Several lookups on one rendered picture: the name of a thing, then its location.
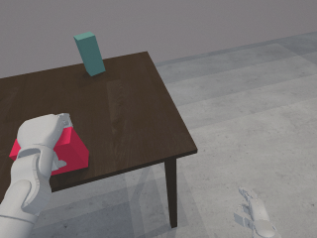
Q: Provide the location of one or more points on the robot right hand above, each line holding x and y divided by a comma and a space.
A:
247, 214

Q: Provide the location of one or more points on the left robot forearm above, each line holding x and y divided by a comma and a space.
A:
29, 191

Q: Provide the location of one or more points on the table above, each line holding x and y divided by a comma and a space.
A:
124, 116

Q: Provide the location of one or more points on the robot left hand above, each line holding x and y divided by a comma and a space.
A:
44, 130

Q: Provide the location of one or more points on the right robot forearm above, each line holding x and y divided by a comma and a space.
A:
264, 229

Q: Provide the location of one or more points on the sponge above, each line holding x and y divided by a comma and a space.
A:
68, 148

